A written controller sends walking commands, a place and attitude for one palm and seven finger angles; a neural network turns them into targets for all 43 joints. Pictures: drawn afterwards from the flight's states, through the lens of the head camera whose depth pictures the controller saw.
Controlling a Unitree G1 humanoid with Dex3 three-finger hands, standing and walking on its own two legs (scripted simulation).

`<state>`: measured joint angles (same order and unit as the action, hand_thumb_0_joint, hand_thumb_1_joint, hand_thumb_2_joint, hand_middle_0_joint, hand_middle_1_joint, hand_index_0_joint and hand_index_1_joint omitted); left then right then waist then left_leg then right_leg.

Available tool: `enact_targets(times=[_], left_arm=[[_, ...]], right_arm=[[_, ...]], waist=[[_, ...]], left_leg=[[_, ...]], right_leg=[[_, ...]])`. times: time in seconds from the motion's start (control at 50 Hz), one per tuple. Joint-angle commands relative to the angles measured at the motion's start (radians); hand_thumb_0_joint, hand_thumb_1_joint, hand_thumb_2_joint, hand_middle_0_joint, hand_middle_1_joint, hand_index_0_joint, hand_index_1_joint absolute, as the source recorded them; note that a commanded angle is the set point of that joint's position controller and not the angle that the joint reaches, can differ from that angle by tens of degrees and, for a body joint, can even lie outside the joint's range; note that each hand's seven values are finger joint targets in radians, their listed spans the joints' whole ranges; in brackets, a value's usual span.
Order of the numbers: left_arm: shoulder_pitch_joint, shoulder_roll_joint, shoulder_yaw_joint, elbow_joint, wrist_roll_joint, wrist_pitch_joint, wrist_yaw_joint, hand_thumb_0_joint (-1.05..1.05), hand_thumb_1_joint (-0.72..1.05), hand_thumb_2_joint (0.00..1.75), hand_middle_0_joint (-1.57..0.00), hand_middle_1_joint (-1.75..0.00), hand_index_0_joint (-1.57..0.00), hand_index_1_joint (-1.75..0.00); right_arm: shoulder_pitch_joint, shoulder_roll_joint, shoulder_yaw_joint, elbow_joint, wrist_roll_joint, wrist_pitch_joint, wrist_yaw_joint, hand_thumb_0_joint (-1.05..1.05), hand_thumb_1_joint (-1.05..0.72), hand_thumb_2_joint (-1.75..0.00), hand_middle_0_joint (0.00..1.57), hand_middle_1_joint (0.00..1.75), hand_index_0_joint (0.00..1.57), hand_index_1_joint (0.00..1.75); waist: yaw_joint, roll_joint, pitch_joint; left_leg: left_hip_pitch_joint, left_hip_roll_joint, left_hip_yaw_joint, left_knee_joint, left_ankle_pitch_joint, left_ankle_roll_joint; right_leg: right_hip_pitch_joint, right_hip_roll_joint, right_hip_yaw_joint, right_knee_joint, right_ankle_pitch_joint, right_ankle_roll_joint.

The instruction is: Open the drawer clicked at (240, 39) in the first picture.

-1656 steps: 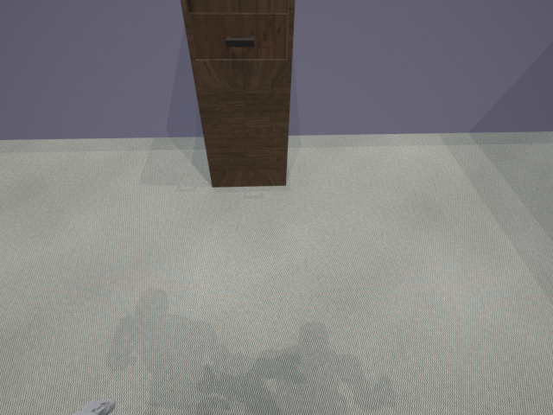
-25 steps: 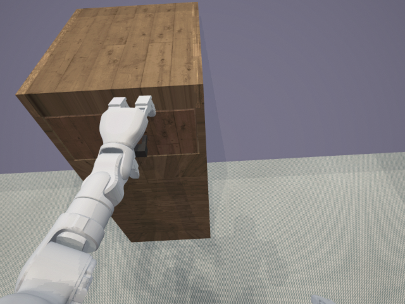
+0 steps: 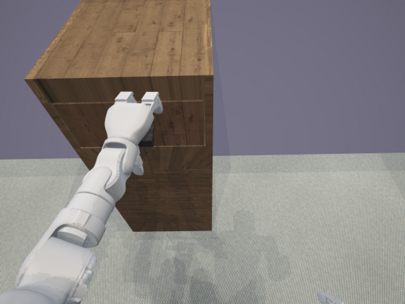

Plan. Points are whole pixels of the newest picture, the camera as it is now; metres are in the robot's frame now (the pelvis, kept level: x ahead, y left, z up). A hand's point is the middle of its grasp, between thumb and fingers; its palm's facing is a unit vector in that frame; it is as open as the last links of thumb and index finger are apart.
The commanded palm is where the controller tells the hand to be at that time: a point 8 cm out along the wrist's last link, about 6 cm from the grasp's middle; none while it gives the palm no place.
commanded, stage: re-aim the fingers above the handle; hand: left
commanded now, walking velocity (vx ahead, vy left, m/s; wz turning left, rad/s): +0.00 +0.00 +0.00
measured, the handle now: (133, 134) +0.50 +0.19 +0.02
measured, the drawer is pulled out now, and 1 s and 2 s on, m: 0.00 0.00 0.00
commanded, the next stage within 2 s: lower the fingers behind the handle in 0.44 s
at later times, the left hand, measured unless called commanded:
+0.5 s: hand (135, 138) +0.43 +0.16 +0.08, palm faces +0.09 -0.07 -0.99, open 13.8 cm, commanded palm +0.42 +0.19 +0.13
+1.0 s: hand (120, 152) +0.42 +0.20 +0.04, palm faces -0.05 -0.04 -1.00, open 13.9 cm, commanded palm +0.42 +0.20 +0.10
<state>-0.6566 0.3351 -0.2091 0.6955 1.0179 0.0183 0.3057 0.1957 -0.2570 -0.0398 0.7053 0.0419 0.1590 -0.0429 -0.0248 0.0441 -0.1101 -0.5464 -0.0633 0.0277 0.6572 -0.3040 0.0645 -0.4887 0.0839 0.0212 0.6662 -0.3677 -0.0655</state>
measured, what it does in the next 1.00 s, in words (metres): stands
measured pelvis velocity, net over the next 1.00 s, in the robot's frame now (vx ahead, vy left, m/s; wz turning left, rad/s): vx -0.01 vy -0.01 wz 0.02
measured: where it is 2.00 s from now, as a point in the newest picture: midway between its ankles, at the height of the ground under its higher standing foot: outside the picture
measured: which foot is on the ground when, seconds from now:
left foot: down 0.00-1.00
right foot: down 0.00-1.00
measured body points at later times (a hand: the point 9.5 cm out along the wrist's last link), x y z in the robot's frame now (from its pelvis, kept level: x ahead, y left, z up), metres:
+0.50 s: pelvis +0.00 -0.01 +0.00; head +0.05 -0.03 +0.45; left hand +0.42 +0.16 +0.13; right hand +0.09 -0.29 -0.13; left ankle +0.01 +0.08 -0.72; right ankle -0.03 -0.08 -0.72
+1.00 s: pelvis -0.01 -0.01 -0.01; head +0.05 -0.02 +0.44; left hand +0.42 +0.20 +0.10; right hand +0.08 -0.29 -0.13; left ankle +0.01 +0.08 -0.72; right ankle -0.03 -0.08 -0.72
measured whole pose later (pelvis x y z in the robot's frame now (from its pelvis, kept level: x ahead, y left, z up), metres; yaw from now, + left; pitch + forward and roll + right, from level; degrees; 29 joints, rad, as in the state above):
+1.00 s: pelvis -0.01 -0.01 -0.01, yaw +1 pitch +13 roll -1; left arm -0.62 0.45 -0.14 0.75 1.02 -0.09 0.18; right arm 0.29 -0.27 -0.06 0.65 0.04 0.16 -0.06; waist -0.03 0.03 -0.12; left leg -0.63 -0.04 0.00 0.72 -0.32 0.05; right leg -0.56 0.10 -0.01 0.70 -0.37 -0.08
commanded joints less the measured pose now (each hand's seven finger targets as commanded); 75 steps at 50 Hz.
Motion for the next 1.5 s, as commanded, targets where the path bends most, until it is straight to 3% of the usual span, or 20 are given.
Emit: enact_targets(times=[0.0,0.06,0.1,0.16,0.26,0.34,0.46,0.48,0.52,0.58,0.66,0.74,0.78,0.9,0.96,1.0,1.12,1.26,1.3,1.48], left_arm=[[-0.444,0.311,0.186,0.037,0.027,0.207,0.078,0.0,-0.5,0.3,-0.3,-1.2,-0.3,-1.2],[-0.341,0.249,0.127,0.103,-0.01,0.275,-0.031,0.0,-0.5,0.3,-0.3,-1.2,-0.3,-1.2],[-0.319,0.316,0.166,0.1,-0.03,0.273,-0.084,0.0,-0.5,0.3,-0.3,-1.2,-0.3,-1.2],[-0.328,0.276,0.111,0.105,-0.03,0.235,-0.16,0.0,-0.5,0.3,-0.3,-1.2,-0.3,-1.2],[-0.455,0.188,0.042,-0.229,-0.028,-0.016,-0.199,0.0,-0.5,0.3,-0.3,-1.2,-0.3,-1.2],[-0.516,0.237,0.11,-0.356,-0.016,-0.136,-0.095,0.0,-0.5,0.3,-0.3,-1.2,-0.3,-1.2],[-0.467,0.356,0.254,-0.11,-0.008,0.029,0.079,0.0,-0.5,0.3,-0.3,-1.2,-0.3,-1.2],[-0.464,0.329,0.215,-0.063,-0.003,0.078,0.083,0.0,-0.5,0.3,-0.3,-1.2,-0.3,-1.2],[-0.447,0.32,0.185,0.047,0.003,0.168,0.06,0.0,-0.5,0.3,-0.3,-1.2,-0.3,-1.2],[-0.41,0.204,0.065,0.141,-0.007,0.244,-0.051,0.0,-0.5,0.3,-0.3,-1.2,-0.3,-1.2],[-0.343,0.244,0.078,0.19,-0.025,0.227,-0.171,0.0,-0.5,0.3,-0.3,-1.2,-0.3,-1.2],[-0.305,0.258,0.064,0.165,-0.006,0.126,-0.236,0.0,-0.5,0.3,-0.3,-1.2,-0.3,-1.2],[-0.31,0.219,0.037,0.122,0.0,0.075,-0.247,0.0,-0.5,0.3,-0.3,-1.2,-0.3,-1.2],[-0.491,0.334,0.189,-0.231,-0.024,-0.172,-0.123,0.0,-0.5,0.3,-0.3,-1.2,-0.3,-1.2],[-0.447,0.165,0.087,-0.11,0.002,-0.136,-0.031,0.0,-0.5,0.3,-0.3,-1.2,-0.3,-1.2],[-0.434,0.179,0.106,-0.047,0.012,-0.089,0.024,0.0,-0.5,0.3,-0.3,-1.2,-0.3,-1.2],[-0.548,0.213,0.129,-0.013,0.03,0.037,0.101,0.0,-0.5,0.3,-0.3,-1.2,-0.3,-1.2],[-0.401,0.26,0.179,0.13,0.035,0.107,0.062,0.0,-0.5,0.3,-0.3,-1.2,-0.3,-1.2],[-0.354,0.211,0.141,0.155,0.035,0.114,0.046,0.0,-0.5,0.3,-0.3,-1.2,-0.3,-1.2],[-0.29,0.168,0.109,0.126,0.064,0.068,0.039,0.0,-0.5,0.3,-0.3,-1.2,-0.3,-1.2]], right_arm=[[-0.002,-0.121,-0.015,-0.091,-0.002,-0.005,0.005,0.0,-0.9,-0.9,0.2,0.3,0.2,0.3],[0.005,-0.136,-0.017,-0.125,0.01,0.021,0.004,0.0,-0.9,-0.9,0.2,0.3,0.2,0.3],[-0.009,-0.14,-0.004,-0.135,0.018,0.038,-0.01,0.0,-0.9,-0.9,0.2,0.3,0.2,0.3],[-0.018,-0.146,0.005,-0.151,0.023,0.038,-0.029,0.0,-0.9,-0.9,0.2,0.3,0.2,0.3],[0.013,-0.116,-0.024,-0.186,0.001,-0.007,-0.039,0.0,-0.9,-0.9,0.2,0.3,0.2,0.3],[0.056,-0.1,-0.048,-0.147,-0.006,-0.041,-0.03,0.0,-0.9,-0.9,0.2,0.3,0.2,0.3],[0.046,-0.122,-0.04,-0.086,-0.002,-0.039,-0.001,0.0,-0.9,-0.9,0.2,0.3,0.2,0.3],[0.031,-0.121,-0.032,-0.084,0.001,-0.035,0.001,0.0,-0.9,-0.9,0.2,0.3,0.2,0.3],[0.025,-0.132,-0.026,-0.077,0.004,-0.025,0.004,0.0,-0.9,-0.9,0.2,0.3,0.2,0.3],[0.037,-0.145,-0.028,-0.097,0.014,0.003,0.006,0.0,-0.9,-0.9,0.2,0.3,0.2,0.3],[0.026,-0.154,-0.01,-0.12,0.019,0.027,-0.016,0.0,-0.9,-0.9,0.2,0.3,0.2,0.3],[0.037,-0.15,0.001,-0.143,0.014,0.02,-0.029,0.0,-0.9,-0.9,0.2,0.3,0.2,0.3],[0.055,-0.143,-0.004,-0.154,0.008,0.016,-0.023,0.0,-0.9,-0.9,0.2,0.3,0.2,0.3],[0.082,-0.117,-0.044,-0.174,-0.01,-0.023,-0.027,0.0,-0.9,-0.9,0.2,0.3,0.2,0.3],[0.122,-0.107,-0.059,-0.124,-0.01,-0.039,0.001,0.0,-0.9,-0.9,0.2,0.3,0.2,0.3],[0.13,-0.124,-0.065,-0.105,-0.007,-0.04,0.015,0.0,-0.9,-0.9,0.2,0.3,0.2,0.3],[0.141,-0.132,-0.072,-0.074,-0.017,-0.029,0.026,0.0,-0.9,-0.9,0.2,0.3,0.2,0.3],[0.127,-0.137,-0.046,-0.097,-0.018,-0.002,0.015,0.0,-0.9,-0.9,0.2,0.3,0.2,0.3],[0.128,-0.133,-0.044,-0.106,-0.013,0.002,0.013,0.0,-0.9,-0.9,0.2,0.3,0.2,0.3],[0.135,-0.126,-0.046,-0.132,-0.015,0.005,0.016,0.0,-0.9,-0.9,0.2,0.3,0.2,0.3]], waist=[[0.029,-0.051,-0.376],[0.018,-0.108,-0.416],[0.023,-0.184,-0.356],[-0.008,-0.222,-0.206],[-0.035,-0.015,-0.287],[-0.031,0.109,-0.369],[-0.002,-0.056,-0.359],[-0.005,-0.068,-0.345],[-0.006,-0.078,-0.334],[-0.032,-0.095,-0.343],[-0.042,-0.205,-0.236],[-0.047,-0.15,-0.134],[-0.048,-0.103,-0.144],[-0.033,0.034,-0.383],[-0.07,0.01,-0.351],[-0.068,-0.016,-0.325],[-0.068,-0.005,-0.479],[-0.031,-0.065,-0.415],[-0.041,-0.105,-0.346],[-0.031,-0.028,-0.298]], left_leg=[[0.203,0.032,-0.01,-0.065,0.29,-0.033],[0.209,0.027,0.001,-0.066,0.342,-0.026],[0.17,0.023,0.006,-0.086,0.314,-0.017],[0.123,0.019,0.004,-0.109,0.218,-0.007],[0.266,0.017,-0.012,-0.075,0.258,0.007],[0.368,0.026,-0.035,-0.03,0.329,-0.007],[0.211,0.023,-0.025,-0.039,0.269,-0.017],[0.19,0.022,-0.017,-0.047,0.258,-0.018],[0.172,0.024,-0.004,-0.056,0.249,-0.019],[0.188,0.019,0.007,-0.049,0.301,-0.015],[0.124,0.008,0.002,-0.062,0.249,-0.005],[0.083,0.007,-0.004,-0.058,0.173,-0.005],[0.097,0.01,-0.004,-0.042,0.175,-0.005],[0.17,0.013,-0.025,0.03,0.212,0.005],[0.187,0.022,-0.04,0.067,0.246,-0.008],[0.175,0.029,-0.051,0.066,0.223,-0.013],[0.221,0.027,-0.045,0.077,0.293,-0.012],[0.128,0.027,-0.03,0.049,0.327,-0.01],[0.104,0.026,-0.024,0.039,0.301,-0.007],[0.126,0.037,-0.028,0.04,0.28,-0.015]], right_leg=[[0.13,-0.03,0.022,-0.094,0.32,0.016],[0.231,-0.035,0.031,-0.114,0.448,0.025],[0.269,-0.043,0.041,-0.13,0.481,0.04],[0.219,-0.058,0.05,-0.173,0.416,0.048],[0.152,-0.052,0.066,-0.159,0.388,0.026],[0.049,-0.029,0.051,-0.115,0.342,0.009],[0.104,-0.03,0.04,-0.101,0.32,0.018],[0.11,-0.035,0.042,-0.107,0.327,0.026],[0.13,-0.038,0.041,-0.121,0.341,0.031],[0.163,-0.043,0.04,-0.125,0.46,0.037],[0.189,-0.055,0.049,-0.148,0.486,0.051],[0.109,-0.062,0.062,-0.152,0.37,0.045],[0.076,-0.061,0.064,-0.144,0.343,0.039],[0.071,-0.05,0.089,-0.075,0.343,0.025],[-0.078,-0.031,0.038,-0.047,0.289,0.02],[-0.129,-0.019,0.026,-0.042,0.237,0.017],[-0.065,-0.01,0.02,-0.019,0.316,0.018],[0.029,-0.011,0.018,-0.023,0.401,0.019],[0.02,-0.013,0.02,-0.041,0.393,0.024],[-0.073,-0.008,0.014,-0.033,0.289,0.011]])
